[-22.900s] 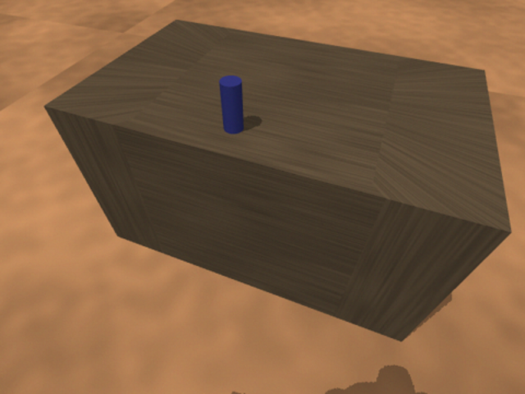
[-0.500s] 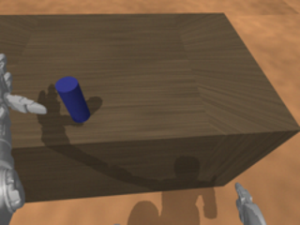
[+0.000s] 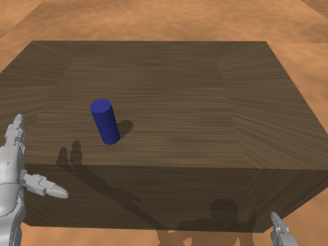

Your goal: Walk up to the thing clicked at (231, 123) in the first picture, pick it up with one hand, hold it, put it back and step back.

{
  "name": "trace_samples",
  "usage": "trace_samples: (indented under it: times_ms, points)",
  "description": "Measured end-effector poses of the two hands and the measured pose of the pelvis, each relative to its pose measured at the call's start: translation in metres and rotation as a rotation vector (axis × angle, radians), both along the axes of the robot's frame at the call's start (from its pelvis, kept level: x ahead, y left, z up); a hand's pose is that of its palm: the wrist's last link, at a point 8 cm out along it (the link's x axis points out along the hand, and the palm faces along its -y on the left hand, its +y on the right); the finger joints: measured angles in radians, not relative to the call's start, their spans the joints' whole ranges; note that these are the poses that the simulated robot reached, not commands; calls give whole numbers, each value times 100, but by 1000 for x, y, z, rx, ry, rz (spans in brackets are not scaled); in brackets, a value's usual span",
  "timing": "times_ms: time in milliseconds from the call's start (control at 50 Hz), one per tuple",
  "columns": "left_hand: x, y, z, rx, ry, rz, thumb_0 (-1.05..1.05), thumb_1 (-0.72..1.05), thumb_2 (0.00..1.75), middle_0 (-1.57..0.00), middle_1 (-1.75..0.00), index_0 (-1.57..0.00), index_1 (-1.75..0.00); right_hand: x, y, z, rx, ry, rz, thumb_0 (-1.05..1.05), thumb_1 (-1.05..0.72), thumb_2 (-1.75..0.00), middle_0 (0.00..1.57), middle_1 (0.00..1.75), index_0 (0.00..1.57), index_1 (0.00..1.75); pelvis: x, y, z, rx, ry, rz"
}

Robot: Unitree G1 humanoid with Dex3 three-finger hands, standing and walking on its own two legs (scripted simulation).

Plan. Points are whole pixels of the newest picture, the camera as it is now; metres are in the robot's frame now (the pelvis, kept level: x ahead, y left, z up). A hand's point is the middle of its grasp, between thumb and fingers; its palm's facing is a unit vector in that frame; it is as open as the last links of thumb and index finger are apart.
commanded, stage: sink last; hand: left
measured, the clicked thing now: (106, 123) +0.45 +0.20 +0.02
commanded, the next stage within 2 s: home in 0.58 s
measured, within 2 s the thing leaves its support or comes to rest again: neither
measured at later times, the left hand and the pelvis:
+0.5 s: hand (33, 229) +0.14 +0.23 +0.11, palm faces +0.35 -0.84 -0.41, open 17.4 cm; pelvis -0.03 -0.02 -0.01, yaw +2 degrees
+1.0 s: hand (57, 244) +0.14 +0.22 +0.03, palm faces +0.27 -0.91 -0.32, open 17.3 cm; pelvis -0.03 -0.01 -0.01, yaw +1 degrees
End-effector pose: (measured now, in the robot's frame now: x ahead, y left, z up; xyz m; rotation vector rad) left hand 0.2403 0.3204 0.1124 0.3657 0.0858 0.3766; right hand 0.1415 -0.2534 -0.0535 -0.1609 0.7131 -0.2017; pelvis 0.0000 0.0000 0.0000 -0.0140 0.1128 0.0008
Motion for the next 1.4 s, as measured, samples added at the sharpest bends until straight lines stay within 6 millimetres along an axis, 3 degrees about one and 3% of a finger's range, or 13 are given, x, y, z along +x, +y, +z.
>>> trace_samples:
  times_ms: [240, 400, 600, 740, 840, 920, 1020, 1200, 1320, 1400]
  points:
    - [-99, -55, 10, 8, 7, -64, -2, -52, 1, -6, -4, -7, -4, 2, -10, -1, -2, -41, -21, -1, 53, -5, 6, 5, 6, 6, -7, -9, -2, 13, -41, 17]
    - [-130, -61, 14, 32, -6, -46, -1, -51, 2, -5, -5, -6, -4, -5, -18, 3, -6, -103, -12, -1, 54, -5, 6, 5, 6, 6, -20, -18, -5, 25, -64, 30]
    - [-139, -37, 8, 73, -13, 26, -1, -51, 2, -5, -5, -6, -5, -27, -30, 5, -28, -123, -8, -1, 54, -5, 6, 5, 6, 6, -33, -25, -7, 33, -72, 27]
    - [-138, -40, -4, 49, 2, 6, -2, -54, 4, -6, -6, -6, -6, -32, -27, 4, -41, -115, -2, -1, 50, -7, 6, 6, 6, 6, -35, -21, -7, 29, -72, 22]
    - [-136, -39, -7, 43, -7, -4, -1, -54, 6, -6, -6, -6, -6, -27, -17, 3, -32, -124, 7, -1, 34, -19, 8, 10, 9, 11, -34, -18, -7, 26, -72, 19]
    - [-136, -43, -29, -15, 48, -6, -1, -53, 8, -6, -6, -6, -7, -20, 9, -3, 18, -115, 55, -1, 15, -31, 10, 13, 10, 14, -33, -16, -7, 25, -65, 18]
    - [-139, -60, -76, -132, 197, -19, -1, -52, 8, -6, -7, -6, -7, -13, 34, -8, 61, -107, 101, -1, -9, -44, 12, 17, 13, 17, -31, -12, -8, 22, -49, 20]
    - [-134, -95, -153, -287, 458, -76, -1, -56, 6, -5, -6, -5, -6, -13, 22, -5, -16, -84, 79, 0, -61, -73, 17, 25, 18, 26, -27, -9, -14, 16, -13, 16]
    - [-118, -107, -172, -305, 510, -111, -2, -56, 5, -5, -5, -5, -6, -14, 19, -4, -41, -71, 71, 1, -80, -85, 19, 28, 19, 29, -24, -10, -17, 11, -1, 11]
    - [-110, -104, -165, -280, 491, -99, -2, -57, 5, -5, -5, -5, -5, -16, 15, -17, -44, -22, 50, 1, -86, -88, 20, 29, 20, 30, -21, -10, -18, 1, -3, 6]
